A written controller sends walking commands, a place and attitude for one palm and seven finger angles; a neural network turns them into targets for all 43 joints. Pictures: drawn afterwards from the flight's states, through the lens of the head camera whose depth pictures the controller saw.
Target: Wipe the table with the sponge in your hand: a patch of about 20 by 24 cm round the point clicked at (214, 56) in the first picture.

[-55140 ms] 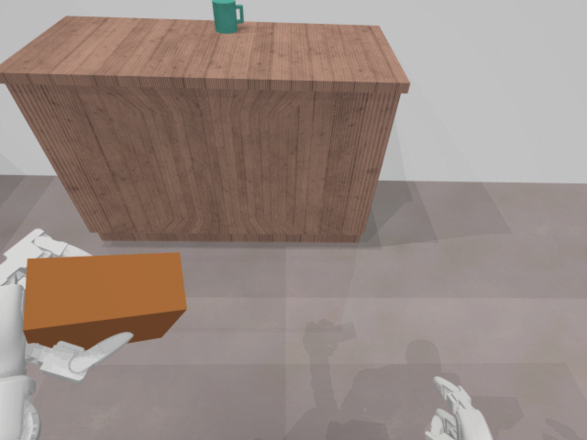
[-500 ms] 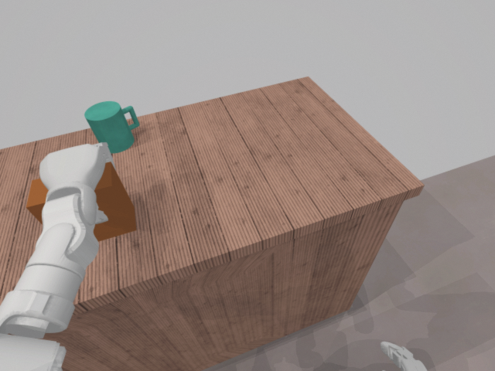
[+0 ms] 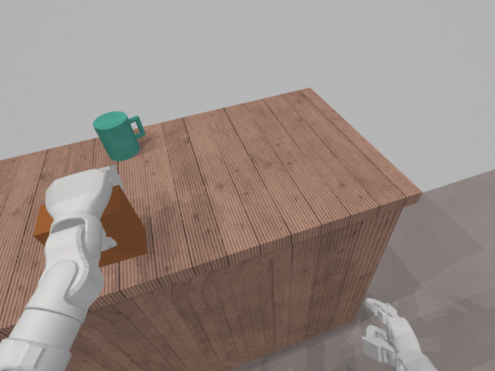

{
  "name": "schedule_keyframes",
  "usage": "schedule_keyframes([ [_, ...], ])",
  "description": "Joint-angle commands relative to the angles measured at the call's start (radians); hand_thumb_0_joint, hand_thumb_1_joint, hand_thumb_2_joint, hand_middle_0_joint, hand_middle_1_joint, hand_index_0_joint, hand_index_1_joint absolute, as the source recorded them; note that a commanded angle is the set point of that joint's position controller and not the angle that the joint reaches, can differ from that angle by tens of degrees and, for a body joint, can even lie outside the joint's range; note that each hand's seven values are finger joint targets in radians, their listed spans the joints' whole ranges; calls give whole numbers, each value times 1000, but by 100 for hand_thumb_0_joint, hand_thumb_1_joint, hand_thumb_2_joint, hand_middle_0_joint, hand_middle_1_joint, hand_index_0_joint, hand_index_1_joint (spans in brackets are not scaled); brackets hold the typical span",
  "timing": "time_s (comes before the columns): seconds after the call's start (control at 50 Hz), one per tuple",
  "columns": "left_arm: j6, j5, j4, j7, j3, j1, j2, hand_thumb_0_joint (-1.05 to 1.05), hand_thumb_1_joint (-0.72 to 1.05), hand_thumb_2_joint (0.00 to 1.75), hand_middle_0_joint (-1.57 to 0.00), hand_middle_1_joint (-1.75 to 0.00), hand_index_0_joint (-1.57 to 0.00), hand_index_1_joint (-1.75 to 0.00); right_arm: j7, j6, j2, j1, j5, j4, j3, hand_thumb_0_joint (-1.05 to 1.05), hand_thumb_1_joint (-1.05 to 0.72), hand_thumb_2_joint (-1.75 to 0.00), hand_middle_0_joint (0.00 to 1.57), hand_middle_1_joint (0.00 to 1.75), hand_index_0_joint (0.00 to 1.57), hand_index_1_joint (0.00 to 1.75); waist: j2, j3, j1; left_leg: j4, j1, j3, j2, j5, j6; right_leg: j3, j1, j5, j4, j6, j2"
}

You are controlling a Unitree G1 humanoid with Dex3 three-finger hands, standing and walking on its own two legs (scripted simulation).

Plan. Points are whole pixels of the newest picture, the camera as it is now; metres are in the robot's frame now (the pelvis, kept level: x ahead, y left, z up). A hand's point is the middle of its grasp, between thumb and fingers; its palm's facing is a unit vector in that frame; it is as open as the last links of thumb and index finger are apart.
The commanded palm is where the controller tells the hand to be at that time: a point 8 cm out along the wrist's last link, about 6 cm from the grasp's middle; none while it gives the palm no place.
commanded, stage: wipe back along the middle lane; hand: left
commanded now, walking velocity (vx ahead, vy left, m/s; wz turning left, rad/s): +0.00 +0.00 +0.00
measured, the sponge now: (102, 238) +0.30 +0.31 +0.06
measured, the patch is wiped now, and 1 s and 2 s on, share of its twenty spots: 0.55 0.70 0.75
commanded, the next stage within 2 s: slide across to the third lane in 0.06 s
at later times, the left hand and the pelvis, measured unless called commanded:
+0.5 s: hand (109, 222) +0.29 +0.26 +0.12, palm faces +0.04 -0.04 -1.00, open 10.3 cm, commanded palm +0.27 +0.23 +0.17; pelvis -0.02 -0.01 +0.00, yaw +1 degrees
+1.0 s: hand (147, 214) +0.31 +0.20 +0.12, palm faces +0.05 -0.04 -1.00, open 10.3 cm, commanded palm +0.29 +0.19 +0.17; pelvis -0.03 -0.02 +0.00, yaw +1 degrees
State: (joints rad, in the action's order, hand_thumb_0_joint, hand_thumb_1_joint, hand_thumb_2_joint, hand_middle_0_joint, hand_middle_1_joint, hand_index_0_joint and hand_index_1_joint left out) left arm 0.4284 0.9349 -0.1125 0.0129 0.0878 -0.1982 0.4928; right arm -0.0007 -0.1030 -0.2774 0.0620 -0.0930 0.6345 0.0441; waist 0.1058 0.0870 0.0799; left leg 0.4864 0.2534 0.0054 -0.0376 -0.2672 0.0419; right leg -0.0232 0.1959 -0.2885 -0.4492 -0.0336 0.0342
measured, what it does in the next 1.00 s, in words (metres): stands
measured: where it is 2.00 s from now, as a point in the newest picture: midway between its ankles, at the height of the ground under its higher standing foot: outside the picture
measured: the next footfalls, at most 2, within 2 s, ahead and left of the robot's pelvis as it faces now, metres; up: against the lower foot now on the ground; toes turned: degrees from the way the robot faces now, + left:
none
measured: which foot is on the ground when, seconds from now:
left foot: down 0.00-1.00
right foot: down 0.00-1.00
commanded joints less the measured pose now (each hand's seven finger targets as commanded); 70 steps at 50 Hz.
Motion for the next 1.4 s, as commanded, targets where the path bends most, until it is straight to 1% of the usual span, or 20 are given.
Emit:
schedule_keyframes([
  [0.0, 25, -50, 117, 42, -48, -12, 100, 0, 10, 130, -120, -160, -120, -160, 8, 48, -101, -183, 5, -163, -33, 0, -90, -90, 20, 30, 20, 30, -132, 152, 14, -25, -86, 16, 15, 388, 0, 12, -91, 457, 18, -18, -5],
  [0.04, 32, -49, 129, 42, -89, -19, 147, 0, 10, 130, -120, -160, -120, -160, 11, 46, -108, -198, 8, -156, -32, 0, -90, -90, 20, 30, 20, 30, -139, 137, 21, -27, -80, 16, 13, 361, 1, 29, -88, 451, 22, -21, -3],
  [0.1, 45, -54, 139, 46, -51, 10, 106, 0, 10, 130, -120, -160, -120, -160, 15, 47, -99, -207, 4, -162, -28, 0, -90, -90, 20, 30, 20, 30, -133, 108, 16, -35, -69, 11, 11, 325, 1, 21, -77, 408, 28, -16, -4],
  [0.14, 50, -40, 136, 44, -94, -27, 168, 0, 10, 130, -120, -160, -120, -160, 21, 46, -109, -213, 6, -152, -29, 0, -90, -90, 20, 30, 20, 30, -120, 105, 19, -36, -72, 15, 11, 310, 0, 38, -66, 382, 32, -21, -1],
  [0.2, 67, -31, 131, 50, -5, -131, 94, 0, 10, 130, -120, -160, -120, -160, 31, 48, -101, -216, 4, -151, -28, 0, -90, -90, 20, 30, 20, 30, -98, 86, -6, -46, -72, 16, 12, 257, 4, 27, -28, 308, 48, -20, -3],
  [0.24, 64, -21, 137, 50, -38, -194, 144, 0, 10, 130, -120, -160, -120, -160, 38, 55, -104, -221, 5, -146, -30, 0, -90, -90, 20, 30, 20, 30, -104, 109, 1, -47, -88, 21, 11, 243, 7, 36, -28, 285, 55, -24, -1],
  [0.3, 52, -28, 123, 58, 15, -225, 86, 0, 10, 130, -120, -160, -120, -160, 46, 63, -97, -215, 4, -144, -31, 0, -90, -90, 20, 30, 20, 30, -113, 138, -9, -41, -95, 17, 5, 247, 12, 31, -47, 304, 52, -21, -5],
  [0.34, 33, -27, 145, 60, -8, -287, 121, 0, 10, 130, -120, -160, -120, -160, 49, 72, -98, -219, 5, -144, -29, 0, -90, -90, 20, 30, 20, 30, -102, 164, -7, -43, -110, 23, 7, 244, 12, 38, -49, 296, 54, -24, -4],
  [0.5, -11, -13, 140, 41, 106, -362, -6, 0, 10, 130, -120, -160, -120, -160, 43, 107, -82, -207, 7, -129, -31, 0, -90, -90, 20, 30, 20, 30, -100, 135, -18, -49, -132, 40, 12, 233, 10, 17, 1, 247, 53, -30, -1],
  [0.54, -7, -8, 140, 19, 60, -383, 32, 0, 10, 130, -120, -160, -120, -160, 42, 107, -86, -217, 9, -128, -31, 0, -90, -90, 20, 30, 20, 30, -112, 149, 0, -59, -131, 40, 14, 229, 5, 22, -11, 235, 50, -34, 2],
  [0.58, 8, -10, 118, -1, 97, -391, -19, 0, 10, 130, -120, -160, -120, -160, 38, 112, -78, -224, 8, -122, -31, 0, -90, -90, 20, 30, 20, 30, -135, 155, 0, -53, -129, 30, 9, 228, 4, 16, -15, 244, 49, -30, -3],
  [0.64, 41, -14, 92, -25, 38, -412, 42, 0, 10, 130, -120, -160, -120, -160, 40, 102, -85, -245, 10, -108, -29, 0, -90, -90, 20, 30, 20, 30, -144, 163, 11, -64, -116, 20, 8, 220, -2, 30, -42, 253, 57, -27, -6],
  [0.7, 69, -18, 33, -29, 133, -515, -51, 0, 10, 130, -120, -160, -120, -160, 42, 103, -74, -257, -3, -95, -21, 0, -90, -90, 20, 30, 20, 30, -125, 109, -12, -75, -108, 20, 9, 165, -4, 17, 9, 173, 70, -24, -8],
  [0.74, 78, -3, 33, -30, 128, -571, -23, 0, 10, 130, -120, -160, -120, -160, 45, 104, -77, -260, -5, -98, -21, 0, -90, -90, 20, 30, 20, 30, -95, 134, -10, -82, -124, 23, 8, 147, -4, 26, 12, 143, 70, -29, -7],
  [0.86, 74, 0, -6, -14, 219, -621, -120, 0, 10, 130, -120, -160, -120, -160, 38, 112, -66, -246, -6, -106, -22, 0, -90, -90, 20, 30, 20, 30, -123, 189, -22, -55, -139, 24, 0, 173, 4, 19, -1, 184, 54, -28, -13],
  [0.94, 80, 16, -75, -21, 112, -582, -14, 0, 10, 130, -120, -160, -120, -160, 38, 92, -81, -236, 3, -90, -23, 0, -90, -90, 20, 30, 20, 30, -144, 180, -5, -57, -102, 14, 1, 180, -1, 35, -30, 229, 53, -27, -15],
  [1.0, 87, 10, -134, -30, 127, -595, -43, 0, 10, 130, -120, -160, -120, -160, 42, 84, -75, -235, 0, -87, -21, 0, -90, -90, 20, 30, 20, 30, -159, 143, -11, -58, -78, 3, 1, 172, -2, 27, -19, 233, 54, -21, -17],
  [1.12, 74, 41, -285, -23, 87, -685, 39, 0, 10, 130, -120, -160, -120, -160, 64, 75, -90, -193, 2, -57, -24, 0, -90, -90, 20, 30, 20, 30, -162, 112, -30, -61, -43, -7, 0, 116, 0, 52, 12, 172, 76, -14, -18],
  [1.32, -44, 63, -524, -6, 39, -745, 114, 0, 10, 130, -120, -160, -120, -160, 79, 73, -112, -62, 6, -36, -45, 0, -90, -90, 20, 30, 20, 30, -191, 148, -56, -31, 45, -16, -2, 78, 4, 84, 12, 174, 73, 2, -26],
  [1.38, -88, 73, -582, -17, -12, -777, 183, 0, 10, 130, -120, -160, -120, -160, 78, 73, -121, -20, 9, -26, -53, 0, -90, -90, 20, 30, 20, 30, -186, 147, -64, -19, 79, -14, -1, 72, 6, 100, 15, 176, 69, 5, -27],
])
